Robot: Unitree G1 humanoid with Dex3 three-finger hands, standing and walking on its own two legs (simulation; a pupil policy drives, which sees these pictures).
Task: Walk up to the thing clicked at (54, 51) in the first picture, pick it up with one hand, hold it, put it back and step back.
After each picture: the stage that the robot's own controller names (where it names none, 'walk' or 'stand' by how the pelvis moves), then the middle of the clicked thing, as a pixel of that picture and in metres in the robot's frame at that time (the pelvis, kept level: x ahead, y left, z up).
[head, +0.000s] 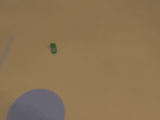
stand; (53, 48) +1.29 +0.38 -0.72
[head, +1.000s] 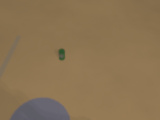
walk; (61, 54) +1.18 +0.21 -0.71
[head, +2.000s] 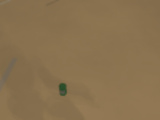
walk; (62, 89) +0.71 +0.18 -0.71
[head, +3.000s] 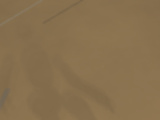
walk; out of the picture +0.43 +0.26 -0.69
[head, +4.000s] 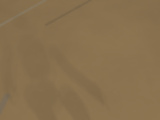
stand; out of the picture +0.34 +0.21 -0.72
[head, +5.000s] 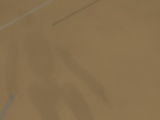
stand; out of the picture +0.32 +0.19 -0.72
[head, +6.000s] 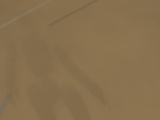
stand; out of the picture +0.34 +0.21 -0.73
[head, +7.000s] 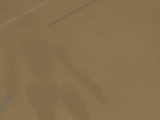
stand; out of the picture +0.33 +0.21 -0.73
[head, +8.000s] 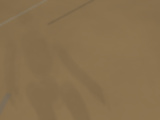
stand; out of the picture +0.32 +0.21 -0.73
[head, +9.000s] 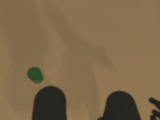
go down; (36, 75) +0.39 +0.25 -0.40
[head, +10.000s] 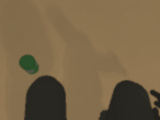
go down; (29, 65) +0.40 +0.27 -0.31
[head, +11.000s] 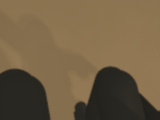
close in; out of the picture +0.36 +0.31 -0.22
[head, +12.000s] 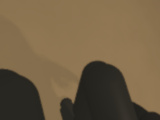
close; out of the picture +0.37 +0.31 -0.21
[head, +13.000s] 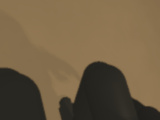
lift; out of the picture +0.35 +0.31 -0.22
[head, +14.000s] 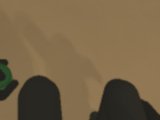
lift; (0, 79) +0.30 +0.28 -0.10
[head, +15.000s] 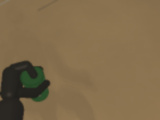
hold; (36, 85) +0.33 +0.17 +0.04
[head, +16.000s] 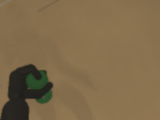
hold; (40, 87) +0.33 +0.17 +0.00
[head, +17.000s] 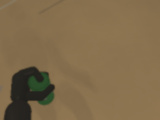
hold; (42, 89) +0.33 +0.17 -0.01
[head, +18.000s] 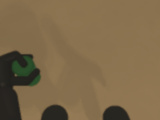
crouch; (27, 72) +0.38 +0.21 -0.07
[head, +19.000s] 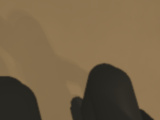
lower; out of the picture +0.38 +0.31 -0.21
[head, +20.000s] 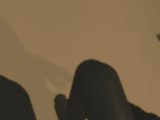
lower; out of the picture +0.39 +0.33 -0.22
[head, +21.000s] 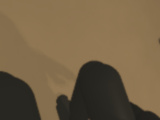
lower; out of the picture +0.38 +0.33 -0.22
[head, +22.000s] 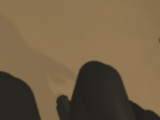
lower; out of the picture +0.38 +0.33 -0.22
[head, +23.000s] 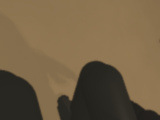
loosen; out of the picture +0.37 +0.33 -0.22
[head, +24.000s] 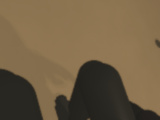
withdraw; out of the picture +0.36 +0.31 -0.22
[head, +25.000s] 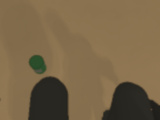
walk; (38, 65) +0.42 +0.25 -0.33
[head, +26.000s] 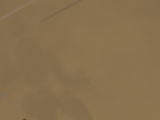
stand; out of the picture +0.34 +0.20 -0.66
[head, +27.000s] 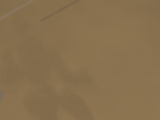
stand; out of the picture +0.36 +0.22 -0.67
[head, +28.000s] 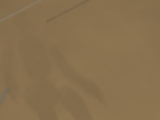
stand; out of the picture +0.36 +0.20 -0.70
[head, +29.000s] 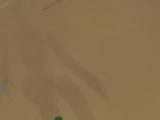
walk; out of the picture +0.38 +0.20 -0.71
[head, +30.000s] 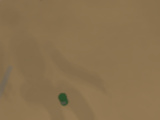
walk; (63, 99) +0.53 +0.22 -0.69
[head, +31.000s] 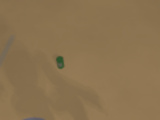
walk; (60, 62) +0.86 +0.22 -0.70
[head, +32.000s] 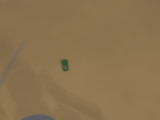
stand; (65, 65) +0.98 +0.22 -0.71
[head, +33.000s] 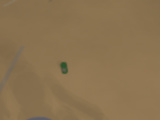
stand; (64, 68) +0.98 +0.24 -0.73
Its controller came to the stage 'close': yes
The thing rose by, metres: 0.71
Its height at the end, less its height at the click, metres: +0.00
